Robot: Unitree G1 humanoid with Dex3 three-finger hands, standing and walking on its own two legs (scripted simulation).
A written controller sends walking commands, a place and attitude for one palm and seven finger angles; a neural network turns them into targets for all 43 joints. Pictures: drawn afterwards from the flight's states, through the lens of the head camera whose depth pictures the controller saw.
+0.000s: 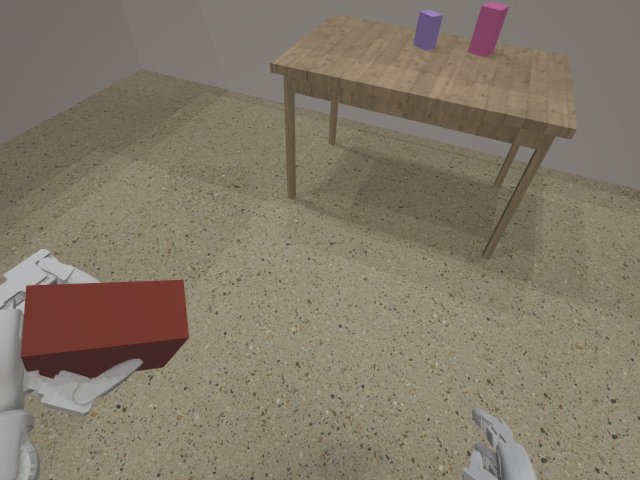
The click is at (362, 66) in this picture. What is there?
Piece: table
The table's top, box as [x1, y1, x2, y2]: [270, 14, 576, 139]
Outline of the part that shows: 270,62 271,72 570,139 576,129 570,61 568,55 496,43 494,51 485,58 467,52 471,38 443,33 438,34 436,46 434,49 424,51 412,44 415,32 414,28 334,14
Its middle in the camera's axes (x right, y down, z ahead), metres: +0.42 -0.69 +1.52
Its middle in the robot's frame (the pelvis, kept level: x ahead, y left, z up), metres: +1.61 -0.33 -0.13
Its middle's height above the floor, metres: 0.65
